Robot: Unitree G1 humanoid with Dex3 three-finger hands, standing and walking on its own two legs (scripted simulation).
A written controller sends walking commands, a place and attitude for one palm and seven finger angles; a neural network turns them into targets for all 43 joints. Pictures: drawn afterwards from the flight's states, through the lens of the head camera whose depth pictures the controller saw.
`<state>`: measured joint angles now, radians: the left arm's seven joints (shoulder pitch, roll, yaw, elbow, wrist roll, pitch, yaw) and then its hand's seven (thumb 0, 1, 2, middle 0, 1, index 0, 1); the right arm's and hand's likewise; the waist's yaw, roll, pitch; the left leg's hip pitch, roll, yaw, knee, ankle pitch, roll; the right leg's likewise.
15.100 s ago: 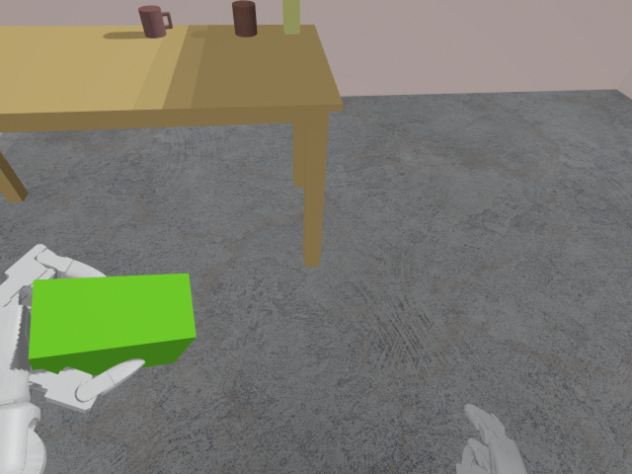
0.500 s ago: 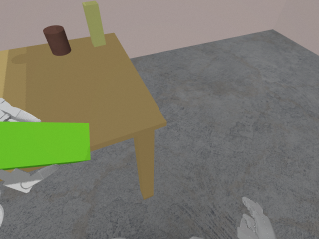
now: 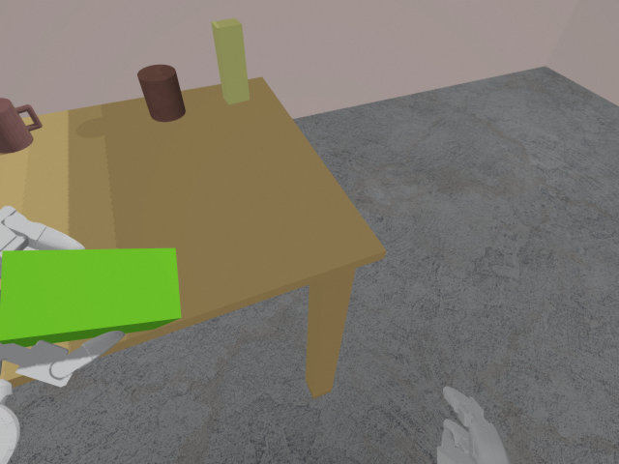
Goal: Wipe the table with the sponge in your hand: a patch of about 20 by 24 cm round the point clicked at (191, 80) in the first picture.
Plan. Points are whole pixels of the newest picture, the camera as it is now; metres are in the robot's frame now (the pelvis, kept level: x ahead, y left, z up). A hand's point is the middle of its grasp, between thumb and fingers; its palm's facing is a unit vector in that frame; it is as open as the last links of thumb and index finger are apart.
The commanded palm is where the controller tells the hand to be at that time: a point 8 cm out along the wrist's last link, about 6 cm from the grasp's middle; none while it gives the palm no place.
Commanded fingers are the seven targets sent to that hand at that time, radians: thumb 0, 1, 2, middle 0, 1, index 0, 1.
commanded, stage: shuffle to correct the standing spot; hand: left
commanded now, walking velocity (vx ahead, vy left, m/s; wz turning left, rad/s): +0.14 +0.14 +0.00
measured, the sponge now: (118, 295) +0.23 +0.20 +0.17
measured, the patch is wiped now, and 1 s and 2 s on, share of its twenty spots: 0.00 0.00 0.00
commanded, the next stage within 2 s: come to a stop and stand still in 0.56 s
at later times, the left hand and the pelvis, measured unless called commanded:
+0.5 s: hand out of the picture +0.24 +0.33 +0.19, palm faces +0.42 -0.79 -0.45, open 10.6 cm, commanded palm +0.18 +0.36 +0.19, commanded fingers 0.00 0.10 1.30 -1.20 -1.60 -1.20 -1.60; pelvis +0.02 +0.08 +0.00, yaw +1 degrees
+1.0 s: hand out of the picture +0.27 +0.35 +0.19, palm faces +0.38 -0.82 -0.42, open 10.6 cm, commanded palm +0.22 +0.39 +0.19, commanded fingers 0.00 0.10 1.30 -1.20 -1.60 -1.20 -1.60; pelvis +0.07 +0.10 +0.01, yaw +2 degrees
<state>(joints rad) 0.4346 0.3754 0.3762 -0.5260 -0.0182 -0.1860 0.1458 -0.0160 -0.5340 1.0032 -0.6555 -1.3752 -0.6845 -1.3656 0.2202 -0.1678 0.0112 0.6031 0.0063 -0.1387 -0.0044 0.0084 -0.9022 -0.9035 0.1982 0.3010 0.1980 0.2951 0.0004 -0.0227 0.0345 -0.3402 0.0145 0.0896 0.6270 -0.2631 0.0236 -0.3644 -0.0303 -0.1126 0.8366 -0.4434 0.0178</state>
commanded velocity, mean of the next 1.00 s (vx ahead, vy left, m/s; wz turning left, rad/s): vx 0.09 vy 0.01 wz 0.00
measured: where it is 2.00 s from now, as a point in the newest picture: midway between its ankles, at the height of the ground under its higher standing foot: outside the picture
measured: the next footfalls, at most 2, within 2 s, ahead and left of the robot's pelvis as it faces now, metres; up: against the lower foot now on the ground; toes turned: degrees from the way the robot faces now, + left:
right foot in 0.04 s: +0.05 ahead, -0.07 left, +0.00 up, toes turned -7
left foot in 0.34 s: +0.13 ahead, +0.22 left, +0.00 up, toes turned +0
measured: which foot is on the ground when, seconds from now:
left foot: down 0.00-0.04, up 0.06-0.32, down 0.34-1.00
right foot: up 0.00-0.02, down 0.04-0.34, up 0.36-0.50, down 0.52-1.00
